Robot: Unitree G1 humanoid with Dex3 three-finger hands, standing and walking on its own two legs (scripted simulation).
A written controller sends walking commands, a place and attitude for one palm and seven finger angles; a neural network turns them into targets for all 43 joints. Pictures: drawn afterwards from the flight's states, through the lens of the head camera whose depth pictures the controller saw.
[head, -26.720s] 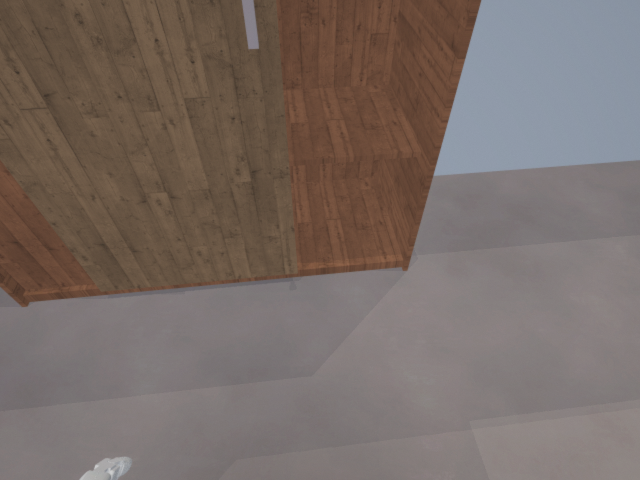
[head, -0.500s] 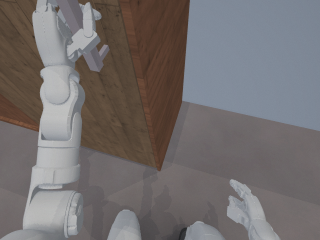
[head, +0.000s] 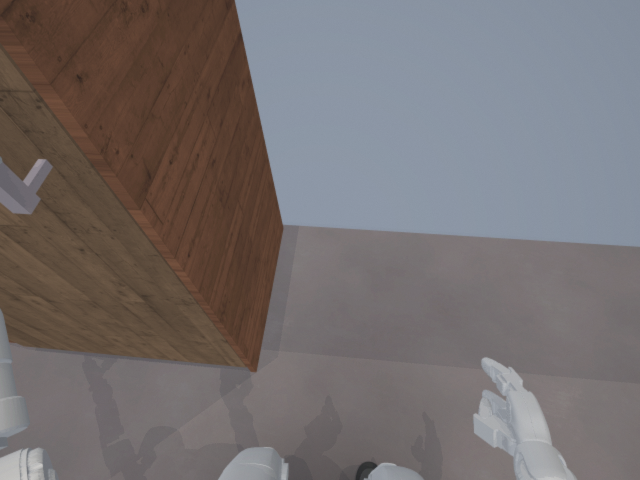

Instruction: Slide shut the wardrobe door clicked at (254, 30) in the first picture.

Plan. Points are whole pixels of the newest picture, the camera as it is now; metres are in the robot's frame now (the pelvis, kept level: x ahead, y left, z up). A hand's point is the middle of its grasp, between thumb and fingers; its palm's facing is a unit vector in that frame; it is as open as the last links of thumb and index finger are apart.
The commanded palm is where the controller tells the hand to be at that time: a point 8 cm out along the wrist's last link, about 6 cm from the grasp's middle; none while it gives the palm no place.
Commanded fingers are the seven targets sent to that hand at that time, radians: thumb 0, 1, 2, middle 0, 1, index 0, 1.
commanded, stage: stop walking and hold the door there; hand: left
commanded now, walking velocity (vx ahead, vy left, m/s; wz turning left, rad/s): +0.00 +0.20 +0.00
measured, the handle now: out of the picture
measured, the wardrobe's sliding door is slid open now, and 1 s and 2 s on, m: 0.00 0.00 0.01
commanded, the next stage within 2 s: none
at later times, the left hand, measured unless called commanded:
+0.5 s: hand out of the picture +0.34 +0.34 +0.23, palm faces +0.56 -0.79 -0.24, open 6.0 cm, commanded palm +0.30 +0.37 +0.22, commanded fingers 0.00 0.90 0.90 -0.45 -1.40 -0.45 -1.40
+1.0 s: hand out of the picture +0.34 +0.34 +0.23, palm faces +0.54 -0.81 -0.24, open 6.0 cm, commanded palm +0.30 +0.37 +0.22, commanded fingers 0.00 0.90 0.90 -0.45 -1.40 -0.45 -1.40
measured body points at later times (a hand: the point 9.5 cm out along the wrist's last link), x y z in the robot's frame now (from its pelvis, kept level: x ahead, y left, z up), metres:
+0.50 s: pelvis -0.01 +0.02 +0.00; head -0.04 +0.02 +0.45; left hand +0.31 +0.38 +0.25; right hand +0.06 -0.26 -0.11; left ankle +0.01 +0.11 -0.74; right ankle +0.05 -0.08 -0.74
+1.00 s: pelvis +0.01 +0.03 +0.00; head +0.00 +0.03 +0.45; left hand +0.31 +0.38 +0.24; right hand +0.16 -0.23 -0.08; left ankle +0.01 +0.11 -0.74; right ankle +0.05 -0.08 -0.74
